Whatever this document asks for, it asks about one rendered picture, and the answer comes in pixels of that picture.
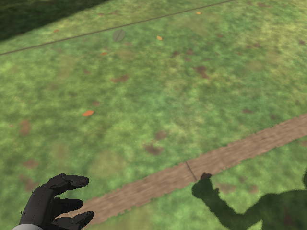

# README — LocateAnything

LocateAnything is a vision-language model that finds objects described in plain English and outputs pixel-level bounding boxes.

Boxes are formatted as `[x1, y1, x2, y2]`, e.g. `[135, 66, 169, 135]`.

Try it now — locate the robot left hand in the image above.
[18, 173, 94, 230]

